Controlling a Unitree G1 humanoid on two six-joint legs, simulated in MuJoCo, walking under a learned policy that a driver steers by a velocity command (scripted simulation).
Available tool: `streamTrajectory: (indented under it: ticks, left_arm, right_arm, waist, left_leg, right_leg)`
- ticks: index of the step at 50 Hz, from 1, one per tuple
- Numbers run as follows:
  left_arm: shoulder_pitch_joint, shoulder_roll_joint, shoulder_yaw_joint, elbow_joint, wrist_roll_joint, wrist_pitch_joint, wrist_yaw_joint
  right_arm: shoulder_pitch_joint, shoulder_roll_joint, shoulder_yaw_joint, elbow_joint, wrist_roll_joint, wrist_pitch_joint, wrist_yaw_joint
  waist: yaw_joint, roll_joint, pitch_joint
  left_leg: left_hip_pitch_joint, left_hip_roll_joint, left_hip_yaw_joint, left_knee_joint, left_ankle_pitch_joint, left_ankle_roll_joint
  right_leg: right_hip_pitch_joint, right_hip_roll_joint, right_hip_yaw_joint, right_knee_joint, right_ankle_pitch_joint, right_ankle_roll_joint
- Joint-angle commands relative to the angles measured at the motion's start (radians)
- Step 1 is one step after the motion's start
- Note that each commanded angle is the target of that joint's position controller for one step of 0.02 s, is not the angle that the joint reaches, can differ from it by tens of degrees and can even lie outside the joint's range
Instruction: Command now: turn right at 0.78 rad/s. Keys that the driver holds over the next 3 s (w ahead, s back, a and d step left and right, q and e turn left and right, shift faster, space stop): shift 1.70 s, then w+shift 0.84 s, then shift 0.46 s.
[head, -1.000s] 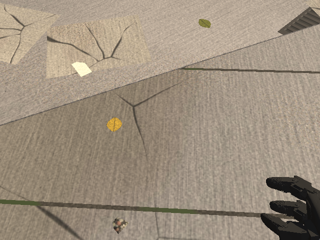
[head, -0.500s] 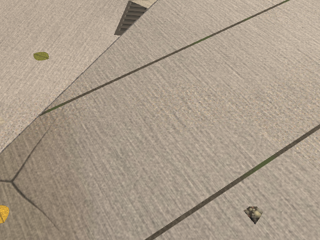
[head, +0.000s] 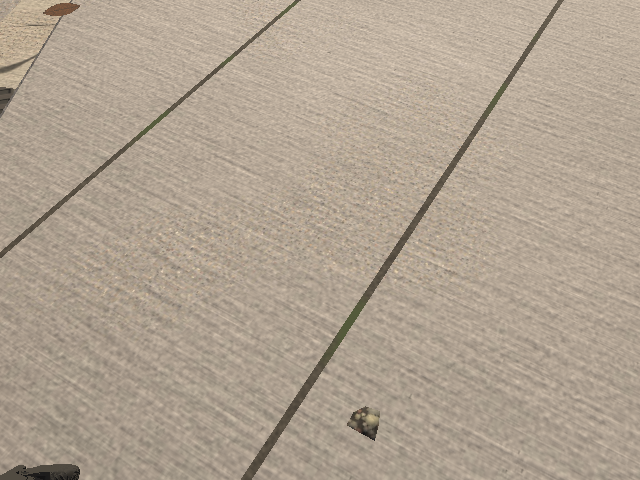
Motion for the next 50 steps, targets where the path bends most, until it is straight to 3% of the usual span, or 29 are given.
streamTrajectory:
  ticks: [1,2,3,4,6,9,11,13,16,17,18,19,20,21,24,27,33,50]
  left_arm:
    - [0.092,0.178,0.049,-0.063,0.018,-0.027,0.001]
    - [0.084,0.196,0.057,-0.035,0.014,-0.024,0.001]
    - [0.084,0.166,0.051,-0.013,0.014,-0.016,0.004]
    - [0.079,0.136,0.04,-0.013,0.016,-0.013,0.004]
    - [0.046,0.084,0.019,-0.023,0.008,-0.017,0.0]
    - [0.003,0.049,-0.003,-0.035,0.012,-0.025,0.001]
    - [0.0,0.03,-0.017,-0.033,0.017,-0.027,-0.003]
    - [0.01,0.037,-0.018,-0.019,0.013,-0.027,-0.008]
    - [0.09,0.032,-0.016,0.031,0.018,-0.027,-0.017]
    - [0.087,0.061,-0.013,0.025,0.024,-0.026,-0.014]
    - [0.101,0.135,-0.003,0.01,0.035,-0.019,-0.003]
    - [0.044,0.104,-0.016,0.018,0.057,-0.025,-0.011]
    - [0.005,0.053,-0.027,0.006,0.059,-0.039,-0.02]
    - [-0.005,0.024,-0.037,0.024,0.06,-0.05,-0.022]
    - [-0.011,0.035,-0.039,0.051,0.044,-0.068,-0.023]
    - [0.03,0.006,-0.051,0.072,0.05,-0.067,-0.027]
    - [0.032,0.016,-0.046,0.107,0.04,-0.064,-0.021]
    - [0.073,0.013,-0.041,0.268,0.032,-0.063,-0.008]
  right_arm:
    - [-0.022,-0.169,-0.04,-0.085,-0.028,-0.011,-0.009]
    - [-0.056,-0.116,-0.025,-0.096,-0.014,-0.008,-0.017]
    - [-0.065,-0.1,-0.018,-0.1,-0.003,-0.002,-0.023]
    - [-0.056,-0.103,-0.015,-0.094,0.008,0.003,-0.027]
    - [-0.01,-0.111,-0.011,-0.077,0.005,0.011,-0.033]
    - [0.041,-0.131,-0.015,-0.057,0.002,0.02,-0.033]
    - [0.03,-0.152,-0.019,-0.053,0.008,0.027,-0.026]
    - [0.046,-0.165,-0.021,-0.04,0.018,0.033,-0.02]
    - [0.065,-0.143,-0.005,-0.015,0.043,0.034,-0.019]
    - [0.113,-0.115,0.007,0.003,0.035,0.023,-0.015]
    - [0.133,-0.053,0.031,-0.013,-0.015,0.007,-0.003]
    - [0.083,-0.037,0.037,-0.035,-0.011,0.0,-0.007]
    - [0.043,-0.087,0.029,-0.028,-0.007,0.004,-0.014]
    - [0.03,-0.086,0.027,-0.023,-0.004,0.006,-0.015]
    - [0.056,-0.083,0.033,0.002,-0.013,0.016,-0.021]
    - [0.076,-0.117,0.029,0.033,-0.003,0.013,-0.015]
    - [0.079,-0.093,0.037,0.083,-0.002,0.005,-0.023]
    - [0.083,-0.094,0.04,0.206,0.005,0.015,-0.048]
  waist:
    - [0.047,0.249,-0.1]
    - [0.042,0.182,-0.076]
    - [0.036,0.138,-0.066]
    - [0.021,0.132,-0.052]
    - [-0.005,0.144,-0.055]
    - [-0.039,0.199,-0.099]
    - [-0.041,0.226,-0.116]
    - [-0.049,0.249,-0.119]
    - [-0.005,0.215,-0.108]
    - [-0.016,0.159,-0.125]
    - [-0.047,-0.078,-0.181]
    - [-0.044,-0.192,-0.15]
    - [-0.017,-0.126,-0.111]
    - [-0.023,-0.124,-0.097]
    - [-0.037,-0.125,-0.068]
    - [-0.021,-0.026,-0.047]
    - [-0.025,0.027,-0.053]
    - [-0.027,0.026,-0.039]
  left_leg:
    - [0.176,0.47,-0.479,-0.21,0.225,0.286]
    - [0.147,0.401,-0.354,-0.192,0.192,0.256]
    - [0.147,0.337,-0.269,-0.181,0.149,0.22]
    - [0.154,0.32,-0.235,-0.179,0.176,0.22]
    - [0.181,0.287,-0.155,-0.179,0.266,0.226]
    - [0.269,0.297,-0.12,-0.158,0.332,0.241]
    - [0.243,0.304,-0.089,-0.152,0.355,0.239]
    - [0.227,0.313,-0.086,-0.141,0.375,0.237]
    - [0.158,0.288,-0.056,-0.077,0.333,0.178]
    - [0.08,0.263,-0.033,-0.047,0.223,0.107]
    - [-0.042,0.177,0.059,0.113,-0.062,0.019]
    - [-0.058,0.131,0.082,0.092,-0.295,-0.024]
    - [-0.023,0.142,0.07,0.126,-0.278,-0.047]
    - [-0.015,0.138,0.067,0.099,-0.213,-0.05]
    - [0.085,0.142,0.054,-0.028,0.02,-0.059]
    - [0.133,0.146,0.063,-0.044,0.066,-0.032]
    - [0.158,0.149,0.061,-0.069,0.117,-0.042]
    - [0.181,0.14,0.077,-0.076,0.115,-0.032]
  right_leg:
    - [-0.209,-0.067,-0.082,0.428,-0.226,0.042]
    - [-0.201,-0.084,-0.1,0.485,-0.156,0.06]
    - [-0.2,-0.086,-0.114,0.521,-0.111,0.074]
    - [-0.22,-0.083,-0.125,0.555,-0.078,0.086]
    - [-0.212,-0.085,-0.172,0.503,-0.055,0.097]
    - [-0.171,-0.112,-0.207,0.318,-0.074,0.11]
    - [-0.06,-0.133,-0.246,0.163,-0.079,0.105]
    - [0.025,-0.13,-0.283,0.027,-0.041,0.096]
    - [0.228,-0.109,-0.319,-0.344,0.221,0.037]
    - [0.345,-0.168,-0.237,-0.371,0.323,0.004]
    - [0.469,-0.372,-0.014,-0.331,0.62,-0.062]
    - [0.308,-0.45,0.035,-0.326,0.577,-0.19]
    - [0.26,-0.401,0.014,-0.351,0.444,-0.202]
    - [0.252,-0.356,-0.021,-0.351,0.38,-0.167]
    - [0.209,-0.289,-0.081,-0.329,0.367,-0.1]
    - [0.178,-0.229,-0.12,-0.333,0.244,-0.055]
    - [0.212,-0.21,-0.145,-0.295,0.379,-0.053]
    - [0.216,-0.174,-0.191,-0.292,0.407,-0.034]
